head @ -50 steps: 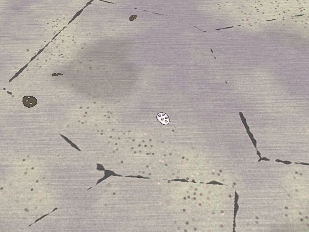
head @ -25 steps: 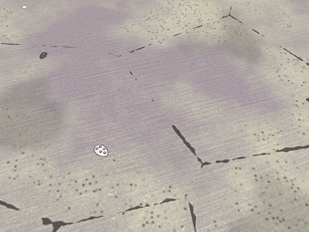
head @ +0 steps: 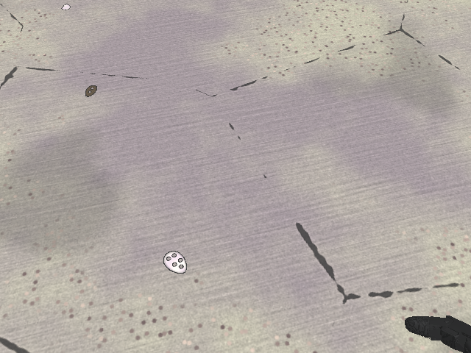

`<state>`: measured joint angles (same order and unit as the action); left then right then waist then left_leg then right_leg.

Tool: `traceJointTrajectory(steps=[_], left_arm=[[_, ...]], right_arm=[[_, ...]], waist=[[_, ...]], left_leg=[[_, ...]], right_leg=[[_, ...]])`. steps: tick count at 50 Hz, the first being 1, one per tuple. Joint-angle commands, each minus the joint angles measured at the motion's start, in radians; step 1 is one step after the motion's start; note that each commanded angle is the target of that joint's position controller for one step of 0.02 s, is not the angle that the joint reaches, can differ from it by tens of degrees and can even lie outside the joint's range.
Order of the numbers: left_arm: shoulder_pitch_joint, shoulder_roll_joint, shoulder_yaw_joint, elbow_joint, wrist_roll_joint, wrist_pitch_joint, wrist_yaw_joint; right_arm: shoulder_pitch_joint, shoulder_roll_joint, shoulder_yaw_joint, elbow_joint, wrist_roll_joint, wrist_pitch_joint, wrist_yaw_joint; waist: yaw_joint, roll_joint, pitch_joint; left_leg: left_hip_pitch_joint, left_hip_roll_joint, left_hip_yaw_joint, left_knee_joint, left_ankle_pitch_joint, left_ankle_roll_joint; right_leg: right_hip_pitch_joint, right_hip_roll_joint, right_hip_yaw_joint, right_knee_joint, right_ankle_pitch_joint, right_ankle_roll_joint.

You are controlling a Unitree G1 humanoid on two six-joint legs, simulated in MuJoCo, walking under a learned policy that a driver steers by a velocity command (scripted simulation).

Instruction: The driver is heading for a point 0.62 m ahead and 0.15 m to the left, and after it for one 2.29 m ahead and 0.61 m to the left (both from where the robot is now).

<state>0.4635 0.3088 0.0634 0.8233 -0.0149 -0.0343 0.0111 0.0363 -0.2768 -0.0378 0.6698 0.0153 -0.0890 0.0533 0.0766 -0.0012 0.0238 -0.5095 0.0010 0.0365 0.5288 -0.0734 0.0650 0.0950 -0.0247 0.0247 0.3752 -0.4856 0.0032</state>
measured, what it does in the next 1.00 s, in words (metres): walks ahead, turning left: right foot, then left foot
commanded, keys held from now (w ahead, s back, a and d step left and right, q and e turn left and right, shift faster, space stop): w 0.18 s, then no key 0.14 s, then q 0.34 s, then w+q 0.12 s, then q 0.22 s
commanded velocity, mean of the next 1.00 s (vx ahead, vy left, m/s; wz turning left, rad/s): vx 0.24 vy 0.00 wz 0.26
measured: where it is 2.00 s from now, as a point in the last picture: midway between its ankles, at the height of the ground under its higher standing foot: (217, 339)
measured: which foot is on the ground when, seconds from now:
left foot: down 0.00-0.46, up 0.48-0.86, down 0.88-1.00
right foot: down 0.00-0.00, up 0.02-0.44, down 0.46-0.88, up 0.90-1.00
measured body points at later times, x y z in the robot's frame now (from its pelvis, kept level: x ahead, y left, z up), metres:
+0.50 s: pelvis +0.24 -0.01 +0.01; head +0.27 -0.02 +0.46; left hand +0.44 +0.24 -0.07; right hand +0.29 -0.29 -0.12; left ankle +0.13 +0.11 -0.70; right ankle +0.37 -0.12 -0.72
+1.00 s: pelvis +0.30 +0.03 +0.02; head +0.31 +0.07 +0.47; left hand +0.37 +0.34 -0.09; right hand +0.46 -0.23 -0.07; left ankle +0.26 +0.10 -0.72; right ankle +0.37 -0.11 -0.65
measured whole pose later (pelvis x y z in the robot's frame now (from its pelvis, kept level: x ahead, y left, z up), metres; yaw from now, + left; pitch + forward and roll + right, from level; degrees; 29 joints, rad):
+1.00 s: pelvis +0.30 +0.03 +0.02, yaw +20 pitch +2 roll -3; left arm 0.09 0.31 0.08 0.78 0.01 -0.01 0.02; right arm 0.32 -0.28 -0.08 0.76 0.00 0.01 -0.02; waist -0.03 -0.04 0.01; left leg -0.25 0.00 -0.01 0.50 -0.28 0.04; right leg -0.53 -0.02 -0.02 0.97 -0.41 0.04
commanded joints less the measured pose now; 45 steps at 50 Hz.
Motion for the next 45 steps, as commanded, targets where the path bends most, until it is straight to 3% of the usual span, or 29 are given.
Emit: traceJointTrajectory(steps=[1,2,3,4,5,6,7,9,12,15,18,20,22,23,24,25,26,27,28,30,33,36,39,41,43,44,45], left_arm=[[0.098,-0.013,-0.021,-0.105,0.008,-0.026,0.000],[0.025,0.077,-0.004,-0.088,-0.011,-0.047,-0.004],[-0.084,0.138,0.015,-0.120,-0.037,-0.057,-0.011],[-0.143,0.129,0.009,-0.135,-0.031,-0.064,-0.010],[-0.180,0.115,0.010,-0.137,-0.009,-0.064,-0.007],[-0.148,0.103,0.013,-0.131,-0.005,-0.056,-0.008],[-0.122,0.087,0.011,-0.117,-0.005,-0.045,-0.009],[-0.113,0.059,0.006,-0.107,-0.001,-0.027,-0.006],[-0.201,0.044,0.000,-0.135,0.022,-0.024,0.001],[-0.295,0.007,-0.015,-0.149,0.023,-0.040,-0.013],[-0.366,0.024,-0.008,-0.172,0.019,-0.045,-0.024],[-0.376,0.058,0.005,-0.183,0.026,-0.050,-0.028],[-0.293,0.089,0.022,-0.158,0.036,-0.055,-0.024],[-0.239,0.140,0.037,-0.145,0.044,-0.059,-0.014],[-0.174,0.206,0.049,-0.156,0.063,-0.055,-0.002],[-0.149,0.188,0.046,-0.161,0.053,-0.032,0.000],[-0.158,0.128,0.030,-0.175,0.039,-0.013,-0.001],[-0.217,0.104,0.022,-0.180,0.028,-0.003,0.003],[-0.278,0.084,0.015,-0.180,0.024,0.003,0.006],[-0.371,0.086,0.015,-0.175,0.038,0.009,0.010],[-0.406,0.086,0.020,-0.162,0.045,0.004,0.020],[-0.403,0.126,0.037,-0.144,0.019,0.000,0.025],[-0.400,0.164,0.053,-0.127,-0.002,-0.002,0.016],[-0.419,0.155,0.052,-0.119,-0.008,0.007,0.009],[-0.416,0.099,0.039,-0.103,-0.010,0.022,0.005],[-0.390,0.040,0.025,-0.099,0.005,0.029,-0.003],[-0.452,0.030,0.020,-0.163,0.030,0.025,0.004]], right_arm=[[0.426,-0.318,-0.098,0.047,-0.019,0.000,-0.017],[0.417,-0.212,-0.070,0.045,-0.004,-0.002,-0.015],[0.335,-0.176,-0.055,0.041,-0.003,-0.001,-0.021],[0.272,-0.160,-0.049,0.031,-0.008,0.002,-0.025],[0.226,-0.134,-0.041,0.031,-0.017,0.002,-0.023],[0.197,-0.121,-0.036,0.026,-0.030,-0.004,-0.024],[0.180,-0.111,-0.035,0.026,-0.028,-0.008,-0.023],[0.177,-0.116,-0.037,0.041,-0.018,-0.021,-0.024],[0.182,-0.141,-0.042,0.066,-0.022,-0.022,-0.032],[0.209,-0.150,-0.042,0.087,-0.018,-0.006,-0.045],[0.269,-0.166,-0.044,0.124,-0.005,0.014,-0.050],[0.265,-0.176,-0.048,0.133,0.003,0.030,-0.056],[0.228,-0.173,-0.049,0.127,0.009,0.044,-0.062],[0.248,-0.145,-0.041,0.120,-0.001,0.045,-0.063],[0.304,-0.083,-0.021,0.095,-0.025,0.037,-0.060],[0.411,-0.049,-0.006,0.109,-0.006,0.041,-0.062],[0.392,-0.146,-0.033,0.126,0.009,0.058,-0.063],[0.326,-0.161,-0.046,0.107,0.019,0.076,-0.069],[0.294,-0.150,-0.048,0.102,0.016,0.100,-0.079],[0.292,-0.129,-0.054,0.091,0.008,0.143,-0.095],[0.291,-0.106,-0.056,0.069,-0.002,0.158,-0.099],[0.252,-0.090,-0.048,0.043,-0.007,0.147,-0.078],[0.248,-0.114,-0.057,0.045,-0.005,0.136,-0.055],[0.258,-0.110,-0.063,0.057,-0.005,0.139,-0.050],[0.330,-0.113,-0.074,0.094,-0.009,0.141,-0.054],[0.375,-0.182,-0.093,0.091,-0.008,0.138,-0.068],[0.365,-0.311,-0.116,0.050,-0.009,0.130,-0.078]], waist=[[-0.160,0.278,-0.411],[-0.198,0.244,-0.402],[-0.187,0.186,-0.219],[-0.160,0.089,-0.137],[-0.132,0.042,-0.063],[-0.091,0.089,-0.058],[-0.074,0.098,-0.054],[-0.053,0.085,-0.032],[-0.056,0.051,0.019],[-0.095,0.053,-0.003],[-0.123,0.058,-0.021],[-0.109,0.073,-0.029],[-0.053,0.073,-0.060],[-0.043,0.024,-0.115],[-0.052,-0.134,-0.249],[-0.054,-0.313,-0.390],[-0.030,-0.191,-0.386],[-0.046,-0.145,-0.286],[-0.063,-0.111,-0.213],[-0.103,-0.152,-0.118],[-0.113,-0.157,-0.106],[-0.099,-0.144,-0.137],[-0.104,-0.140,-0.126],[-0.124,-0.103,-0.086],[-0.147,-0.038,-0.060],[-0.139,0.154,-0.042],[-0.128,0.319,0.016]], left_leg=[[0.929,0.366,-0.642,-0.095,-0.321,0.266],[0.897,0.372,-0.809,-0.249,-0.476,0.248],[0.764,0.349,-0.656,-0.262,-0.459,0.199],[0.624,0.314,-0.539,-0.270,-0.351,0.177],[0.495,0.266,-0.440,-0.296,-0.241,0.161],[0.417,0.245,-0.387,-0.320,-0.174,0.164],[0.369,0.229,-0.354,-0.350,-0.143,0.172],[0.307,0.218,-0.283,-0.393,-0.091,0.186],[0.276,0.201,-0.162,-0.387,0.280,0.187],[0.276,0.142,-0.049,-0.347,0.413,0.140],[0.351,0.166,-0.090,-0.295,0.376,0.126],[0.408,0.186,-0.145,-0.221,0.348,0.106],[0.415,0.162,-0.173,-0.098,0.318,0.069],[0.371,0.093,-0.152,0.023,0.250,0.026],[0.166,0.000,-0.113,0.274,-0.121,-0.033],[-0.021,-0.077,-0.086,0.540,-0.659,-0.081],[-0.043,-0.038,-0.155,0.655,-0.651,-0.095],[-0.109,-0.010,-0.129,0.702,-0.586,-0.106],[-0.122,0.025,-0.113,0.693,-0.522,-0.122],[-0.021,0.051,-0.082,0.651,-0.417,-0.146],[0.046,0.057,-0.050,0.561,-0.347,-0.147],[0.105,0.084,-0.026,0.398,-0.291,-0.104],[0.186,0.067,0.019,0.266,-0.291,-0.051],[0.238,0.051,0.050,0.124,-0.246,-0.019],[0.346,0.006,0.049,-0.056,-0.204,0.029],[0.427,0.162,-0.208,-0.196,-0.134,0.098],[0.452,0.346,-0.593,-0.267,-0.143,0.261]], right_leg=[[-0.659,0.067,0.008,0.814,0.145,-0.013],[-0.767,0.063,0.137,0.928,-0.065,-0.020],[-0.852,0.006,0.108,0.960,-0.004,-0.033],[-0.831,-0.046,0.076,0.920,0.080,-0.042],[-0.799,-0.077,0.060,0.851,0.140,-0.042],[-0.736,-0.106,0.071,0.817,0.186,-0.040],[-0.695,-0.113,0.067,0.795,0.203,-0.032],[-0.683,-0.121,0.051,0.743,0.225,-0.014],[-0.703,-0.113,0.028,0.568,0.339,0.027],[-0.602,-0.063,-0.016,0.332,0.537,0.028],[-0.560,-0.027,0.003,0.216,0.603,0.019],[-0.549,-0.012,0.026,0.156,0.543,-0.002],[-0.434,0.005,0.013,0.064,0.578,-0.029],[-0.289,-0.044,0.034,0.045,0.830,-0.057],[0.000,-0.251,0.198,0.139,1.212,-0.149],[0.159,-0.434,0.408,0.123,1.221,-0.295],[0.080,-0.391,0.399,0.076,1.000,-0.280],[-0.003,-0.357,0.329,0.036,0.793,-0.252],[-0.112,-0.322,0.276,-0.015,0.609,-0.235],[-0.339,-0.265,0.165,-0.110,0.403,-0.218],[-0.402,-0.259,0.062,-0.143,0.407,-0.231],[-0.392,-0.283,0.041,-0.187,0.200,-0.222],[-0.390,-0.302,0.033,-0.219,0.035,-0.198],[-0.384,-0.292,-0.010,-0.172,0.052,-0.172],[-0.423,-0.218,-0.103,0.003,0.089,-0.104],[-0.559,-0.121,-0.208,0.287,0.050,-0.016],[-0.851,0.043,-0.177,0.516,-0.157,0.054]])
